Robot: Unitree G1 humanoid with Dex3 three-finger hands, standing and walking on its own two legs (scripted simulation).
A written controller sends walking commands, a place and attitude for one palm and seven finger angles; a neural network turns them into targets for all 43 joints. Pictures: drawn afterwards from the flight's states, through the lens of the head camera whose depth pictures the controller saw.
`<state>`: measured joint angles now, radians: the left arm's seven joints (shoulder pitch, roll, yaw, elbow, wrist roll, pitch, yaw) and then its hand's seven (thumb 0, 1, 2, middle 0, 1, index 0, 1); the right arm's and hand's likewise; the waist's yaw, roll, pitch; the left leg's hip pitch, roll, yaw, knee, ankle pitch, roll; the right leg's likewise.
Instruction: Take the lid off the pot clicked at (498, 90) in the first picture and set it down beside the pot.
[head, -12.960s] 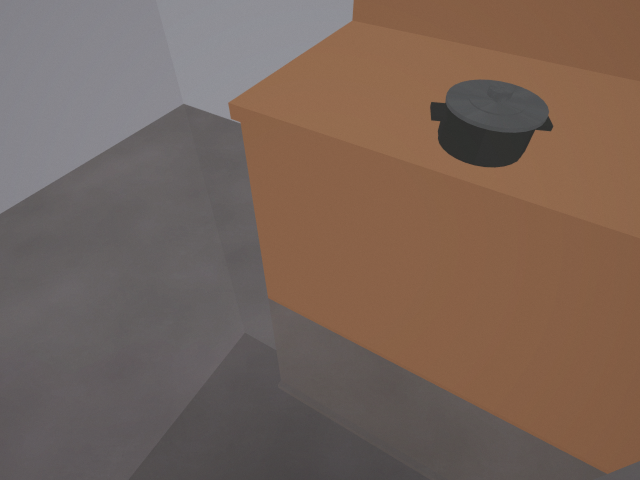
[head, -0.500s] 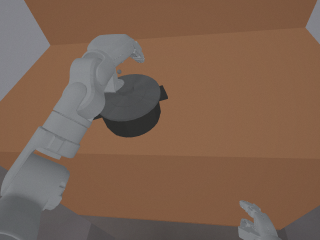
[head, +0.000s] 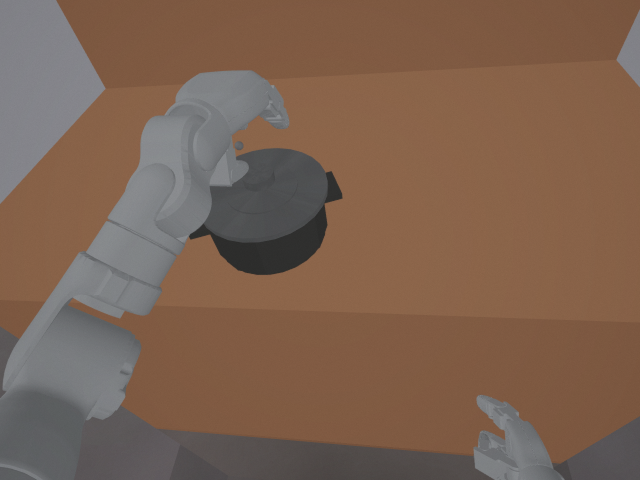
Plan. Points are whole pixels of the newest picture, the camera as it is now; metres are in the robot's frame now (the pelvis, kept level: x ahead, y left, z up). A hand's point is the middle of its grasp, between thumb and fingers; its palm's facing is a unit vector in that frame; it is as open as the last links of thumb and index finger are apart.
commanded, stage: move the open hand above the knob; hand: left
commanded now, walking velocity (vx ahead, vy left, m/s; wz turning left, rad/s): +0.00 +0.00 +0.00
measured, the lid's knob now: (258, 177) +0.46 +0.10 +0.15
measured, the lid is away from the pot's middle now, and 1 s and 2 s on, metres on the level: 0.00 0.00 0.00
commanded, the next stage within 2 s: lower the open fingers around the knob in 0.48 s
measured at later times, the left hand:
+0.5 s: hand (227, 149) +0.42 +0.11 +0.23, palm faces -0.07 -0.03 -1.00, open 10.0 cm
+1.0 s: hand (245, 167) +0.42 +0.09 +0.20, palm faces -0.15 -0.03 -0.99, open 10.0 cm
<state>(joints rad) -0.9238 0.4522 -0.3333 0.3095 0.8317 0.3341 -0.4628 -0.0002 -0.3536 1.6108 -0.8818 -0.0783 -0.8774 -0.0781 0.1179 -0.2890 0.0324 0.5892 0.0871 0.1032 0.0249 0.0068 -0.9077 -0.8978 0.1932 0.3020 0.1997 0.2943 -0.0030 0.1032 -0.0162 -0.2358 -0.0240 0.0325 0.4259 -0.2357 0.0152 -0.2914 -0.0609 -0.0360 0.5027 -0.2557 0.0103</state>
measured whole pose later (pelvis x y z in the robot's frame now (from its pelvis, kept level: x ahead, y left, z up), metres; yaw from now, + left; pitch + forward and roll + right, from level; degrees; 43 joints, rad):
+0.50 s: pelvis +0.00 +0.01 +0.00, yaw +0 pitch +2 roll +1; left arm -0.87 0.46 -0.33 0.23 0.82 0.34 -0.44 0.00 -0.35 1.61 -0.88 -0.08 -0.88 -0.08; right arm 0.12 -0.28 0.03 0.59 0.09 0.12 0.04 0.01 -0.91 -0.90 0.19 0.30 0.20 0.29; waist 0.01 0.10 -0.02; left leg -0.23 -0.03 0.04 0.43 -0.24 0.02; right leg -0.28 -0.07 -0.03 0.49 -0.25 0.02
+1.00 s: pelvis +0.00 +0.00 +0.00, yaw -1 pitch +2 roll +1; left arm -0.83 0.44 -0.32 0.28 0.82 0.32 -0.44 0.00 -0.35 1.61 -0.88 -0.08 -0.88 -0.08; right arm 0.11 -0.29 0.04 0.58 0.08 0.14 0.03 0.01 -0.91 -0.90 0.19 0.30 0.20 0.29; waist -0.01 0.11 -0.02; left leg -0.23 -0.02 0.04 0.42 -0.23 0.01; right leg -0.28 -0.05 -0.03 0.50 -0.25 0.01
